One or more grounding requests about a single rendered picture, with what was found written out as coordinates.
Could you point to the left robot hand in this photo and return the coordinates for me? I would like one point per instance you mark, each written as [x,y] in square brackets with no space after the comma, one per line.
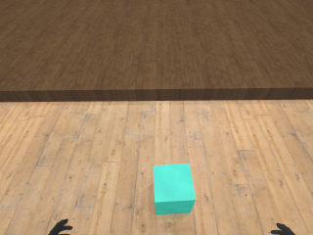
[59,227]

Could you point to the right robot hand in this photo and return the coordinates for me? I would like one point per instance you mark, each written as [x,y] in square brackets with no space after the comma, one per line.
[284,230]

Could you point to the carton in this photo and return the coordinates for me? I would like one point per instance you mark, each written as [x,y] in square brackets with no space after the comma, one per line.
[173,188]

